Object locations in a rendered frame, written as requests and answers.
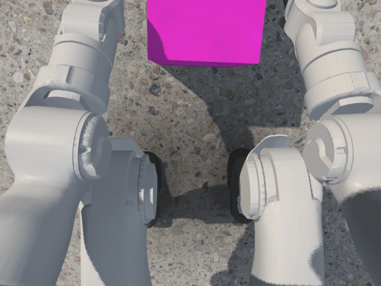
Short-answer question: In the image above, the robot right upper arm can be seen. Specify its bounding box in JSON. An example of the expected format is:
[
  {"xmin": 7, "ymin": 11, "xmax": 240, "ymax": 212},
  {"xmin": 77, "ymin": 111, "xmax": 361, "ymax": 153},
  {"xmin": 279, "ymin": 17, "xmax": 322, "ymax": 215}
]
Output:
[{"xmin": 302, "ymin": 112, "xmax": 381, "ymax": 286}]

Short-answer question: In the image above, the right robot forearm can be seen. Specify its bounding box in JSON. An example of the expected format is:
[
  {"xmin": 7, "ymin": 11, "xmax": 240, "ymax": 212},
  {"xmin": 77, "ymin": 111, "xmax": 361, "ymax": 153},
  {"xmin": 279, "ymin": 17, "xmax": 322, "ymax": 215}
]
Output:
[{"xmin": 284, "ymin": 0, "xmax": 381, "ymax": 121}]

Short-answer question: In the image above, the right robot foot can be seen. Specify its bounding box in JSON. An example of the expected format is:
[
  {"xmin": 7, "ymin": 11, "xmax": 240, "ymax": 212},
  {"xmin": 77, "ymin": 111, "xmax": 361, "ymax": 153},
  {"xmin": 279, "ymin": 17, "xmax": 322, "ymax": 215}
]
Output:
[{"xmin": 227, "ymin": 148, "xmax": 252, "ymax": 224}]

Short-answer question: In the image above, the robot right thigh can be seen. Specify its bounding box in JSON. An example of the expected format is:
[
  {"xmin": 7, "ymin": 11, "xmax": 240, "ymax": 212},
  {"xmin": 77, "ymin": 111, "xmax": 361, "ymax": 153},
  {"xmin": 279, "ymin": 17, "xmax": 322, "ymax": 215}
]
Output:
[{"xmin": 240, "ymin": 147, "xmax": 324, "ymax": 286}]

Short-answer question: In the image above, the left robot forearm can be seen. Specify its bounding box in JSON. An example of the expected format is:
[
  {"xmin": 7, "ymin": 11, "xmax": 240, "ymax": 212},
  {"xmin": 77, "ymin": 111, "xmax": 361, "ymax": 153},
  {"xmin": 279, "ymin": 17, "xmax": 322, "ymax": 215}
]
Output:
[{"xmin": 5, "ymin": 0, "xmax": 126, "ymax": 164}]

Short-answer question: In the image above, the robot left upper arm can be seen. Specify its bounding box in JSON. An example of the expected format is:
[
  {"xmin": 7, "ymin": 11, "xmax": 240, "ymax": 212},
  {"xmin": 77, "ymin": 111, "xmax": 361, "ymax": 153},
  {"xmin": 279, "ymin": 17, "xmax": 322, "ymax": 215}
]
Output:
[{"xmin": 0, "ymin": 105, "xmax": 112, "ymax": 286}]

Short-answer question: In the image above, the carton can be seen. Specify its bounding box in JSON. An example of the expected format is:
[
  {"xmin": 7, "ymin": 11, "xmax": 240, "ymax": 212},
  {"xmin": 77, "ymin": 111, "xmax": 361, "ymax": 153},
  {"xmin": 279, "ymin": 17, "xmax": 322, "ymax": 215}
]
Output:
[{"xmin": 147, "ymin": 0, "xmax": 266, "ymax": 68}]

